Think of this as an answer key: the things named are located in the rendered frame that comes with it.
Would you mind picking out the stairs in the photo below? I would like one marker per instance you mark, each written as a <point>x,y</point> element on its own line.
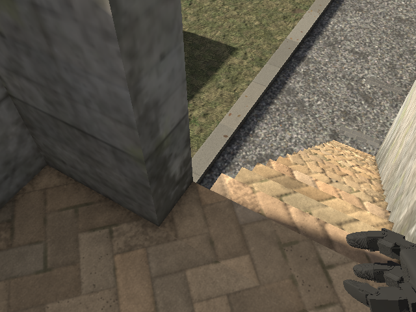
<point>323,193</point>

